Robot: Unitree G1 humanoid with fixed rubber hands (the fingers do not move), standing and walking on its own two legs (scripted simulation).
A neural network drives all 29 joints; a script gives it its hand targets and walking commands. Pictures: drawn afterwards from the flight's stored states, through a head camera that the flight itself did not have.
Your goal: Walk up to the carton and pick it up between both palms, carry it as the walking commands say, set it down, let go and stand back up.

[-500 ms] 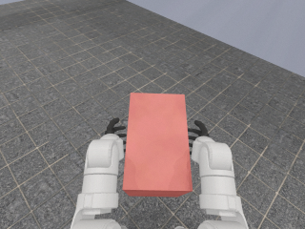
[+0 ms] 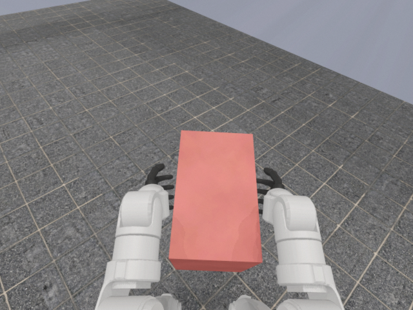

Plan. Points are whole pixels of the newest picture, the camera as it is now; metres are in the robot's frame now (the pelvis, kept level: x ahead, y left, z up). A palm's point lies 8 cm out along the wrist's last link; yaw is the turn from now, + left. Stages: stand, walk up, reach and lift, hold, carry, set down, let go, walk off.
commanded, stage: carry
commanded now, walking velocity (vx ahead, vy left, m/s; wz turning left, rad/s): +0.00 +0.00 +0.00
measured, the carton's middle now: (212, 204) +0.36 -0.01 -0.03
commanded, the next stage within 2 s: none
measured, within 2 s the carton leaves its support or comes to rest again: neither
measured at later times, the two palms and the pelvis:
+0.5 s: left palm (148, 208) +0.27 +0.12 +0.09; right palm (279, 212) +0.27 -0.12 +0.09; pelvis -0.06 +0.00 +0.01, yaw -3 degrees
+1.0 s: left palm (154, 231) +0.24 +0.10 +0.06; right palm (290, 236) +0.24 -0.14 +0.06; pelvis -0.09 -0.01 +0.01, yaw -1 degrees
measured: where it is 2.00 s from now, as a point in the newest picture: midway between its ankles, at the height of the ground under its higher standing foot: outside the picture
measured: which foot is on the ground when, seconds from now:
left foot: up 0.00-0.00, down 0.02-1.00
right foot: down 0.00-0.10, up 0.12-0.18, down 0.20-1.00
